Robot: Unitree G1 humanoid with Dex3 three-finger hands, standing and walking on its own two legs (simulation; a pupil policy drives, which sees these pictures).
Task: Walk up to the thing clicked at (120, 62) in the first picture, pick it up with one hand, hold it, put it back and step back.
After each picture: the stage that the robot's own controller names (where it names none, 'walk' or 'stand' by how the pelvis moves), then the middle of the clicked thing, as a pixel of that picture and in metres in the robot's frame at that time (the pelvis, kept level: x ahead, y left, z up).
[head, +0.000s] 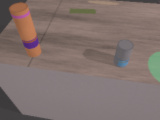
stand; (122, 54) +0.51 -0.17 -0.02
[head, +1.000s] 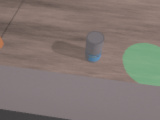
sink last; (93, 47) +0.48 -0.02 +0.01
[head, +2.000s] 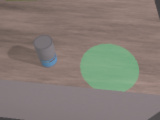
rise first; (46, 52) +0.45 +0.15 +0.02
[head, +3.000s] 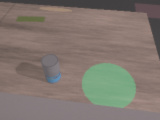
stand; (51, 69) +0.44 +0.15 -0.02
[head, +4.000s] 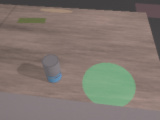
stand; (52, 69) +0.44 +0.15 -0.03
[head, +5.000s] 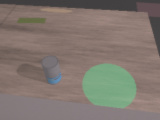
stand; (52, 70) +0.44 +0.15 -0.03
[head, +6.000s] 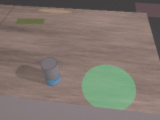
stand; (51, 72) +0.43 +0.15 -0.03
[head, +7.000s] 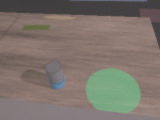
rise first; (55, 75) +0.42 +0.15 -0.02
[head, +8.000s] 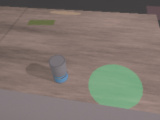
go down; (59, 69) +0.44 +0.14 -0.02
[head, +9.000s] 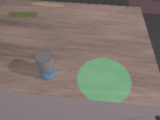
go down; (45, 65) +0.45 +0.14 -0.01
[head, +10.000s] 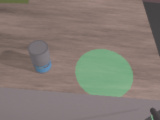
go down; (40, 57) +0.45 +0.14 +0.02
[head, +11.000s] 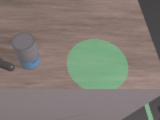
close in; (27, 52) +0.44 +0.15 +0.04
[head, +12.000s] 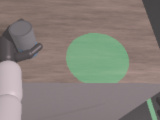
close; (25, 41) +0.48 +0.15 +0.06
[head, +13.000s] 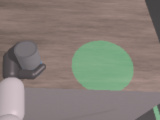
lift; (30, 60) +0.41 +0.16 +0.05
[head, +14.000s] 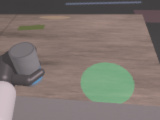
lift; (27, 65) +0.33 +0.17 +0.17
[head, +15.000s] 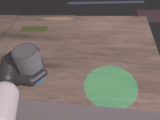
hold; (30, 65) +0.33 +0.16 +0.17
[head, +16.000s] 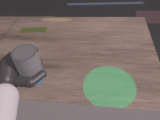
hold; (29, 66) +0.33 +0.17 +0.17
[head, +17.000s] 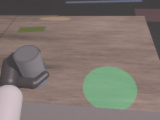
crouch; (32, 67) +0.33 +0.16 +0.16
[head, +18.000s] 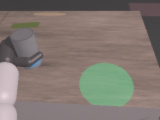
crouch; (27, 49) +0.40 +0.17 +0.15
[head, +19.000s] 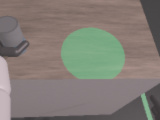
lower; (12, 37) +0.48 +0.17 +0.06
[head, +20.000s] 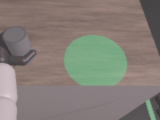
lower; (20, 46) +0.46 +0.16 +0.06
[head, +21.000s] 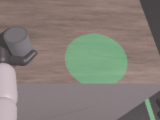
lower; (20, 46) +0.46 +0.16 +0.06
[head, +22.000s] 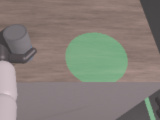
lower; (20, 44) +0.46 +0.16 +0.06
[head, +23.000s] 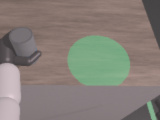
loosen; (25, 47) +0.45 +0.15 +0.05
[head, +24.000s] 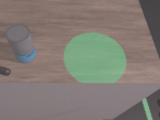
withdraw; (22, 45) +0.46 +0.15 +0.06
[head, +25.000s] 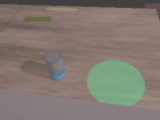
sink last; (55, 66) +0.44 +0.15 +0.02
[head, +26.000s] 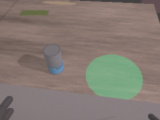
stand; (54, 60) +0.46 +0.14 +0.02
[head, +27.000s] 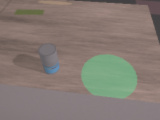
stand; (49, 59) +0.46 +0.15 +0.02
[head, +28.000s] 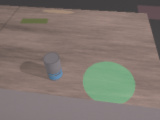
walk; (53, 67) +0.46 +0.15 -0.03
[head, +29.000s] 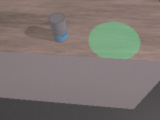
walk; (59, 28) +0.59 +0.12 -0.01
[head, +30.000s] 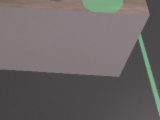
walk; out of the picture +0.88 +0.12 +0.00
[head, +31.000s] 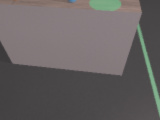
stand; out of the picture +1.11 +0.11 -0.01
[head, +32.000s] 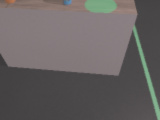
stand; out of the picture +1.09 +0.12 -0.03
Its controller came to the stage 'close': yes
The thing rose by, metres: 0.20
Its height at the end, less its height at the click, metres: +0.00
